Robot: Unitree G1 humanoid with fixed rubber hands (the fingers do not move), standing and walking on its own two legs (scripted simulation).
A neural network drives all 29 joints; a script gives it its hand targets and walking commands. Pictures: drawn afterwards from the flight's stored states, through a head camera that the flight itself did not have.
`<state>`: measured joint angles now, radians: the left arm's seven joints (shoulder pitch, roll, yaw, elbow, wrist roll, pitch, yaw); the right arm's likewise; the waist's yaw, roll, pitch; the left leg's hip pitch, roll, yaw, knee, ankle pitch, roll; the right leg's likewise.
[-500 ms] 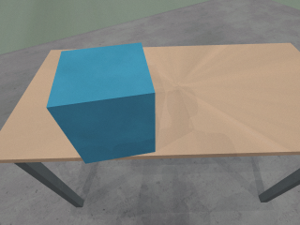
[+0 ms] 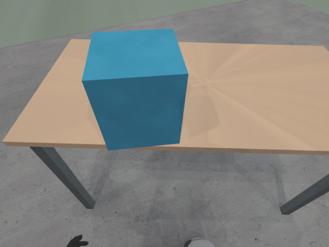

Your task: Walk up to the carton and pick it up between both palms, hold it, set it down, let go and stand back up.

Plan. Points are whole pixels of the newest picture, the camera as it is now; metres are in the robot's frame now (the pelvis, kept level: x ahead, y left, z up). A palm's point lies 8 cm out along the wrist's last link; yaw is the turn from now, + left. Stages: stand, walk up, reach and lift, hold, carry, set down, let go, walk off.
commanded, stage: walk up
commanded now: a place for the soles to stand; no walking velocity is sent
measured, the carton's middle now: (139, 92) +0.49 +0.06 +0.11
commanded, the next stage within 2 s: none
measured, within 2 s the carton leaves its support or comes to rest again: neither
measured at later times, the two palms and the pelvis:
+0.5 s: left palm out of the picture +0.02 +0.26 -0.12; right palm out of the picture +0.04 -0.24 -0.12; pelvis +0.01 +0.00 +0.01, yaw +8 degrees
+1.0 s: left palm out of the picture +0.03 +0.21 -0.12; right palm (269, 242) +0.15 -0.27 -0.12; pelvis +0.05 -0.03 +0.01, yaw +11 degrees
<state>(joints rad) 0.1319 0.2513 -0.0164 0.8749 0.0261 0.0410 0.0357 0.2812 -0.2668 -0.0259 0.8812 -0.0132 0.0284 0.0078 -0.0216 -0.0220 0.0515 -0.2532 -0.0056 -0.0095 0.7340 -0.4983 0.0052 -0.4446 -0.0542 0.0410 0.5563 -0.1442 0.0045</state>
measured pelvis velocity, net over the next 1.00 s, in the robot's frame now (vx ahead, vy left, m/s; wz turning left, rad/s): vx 0.05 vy -0.03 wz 0.19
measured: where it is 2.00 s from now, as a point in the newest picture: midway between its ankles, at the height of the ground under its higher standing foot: outside the picture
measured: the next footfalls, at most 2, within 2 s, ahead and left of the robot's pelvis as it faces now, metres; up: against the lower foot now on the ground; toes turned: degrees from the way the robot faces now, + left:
left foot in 0.02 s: -0.01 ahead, +0.13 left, +0.00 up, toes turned -1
right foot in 0.32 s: +0.09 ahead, -0.11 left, +0.00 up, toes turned +6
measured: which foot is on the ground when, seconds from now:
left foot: up 0.00-0.00, down 0.02-0.84, up 0.86-1.00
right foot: down 0.00-0.02, up 0.04-0.30, down 0.32-1.00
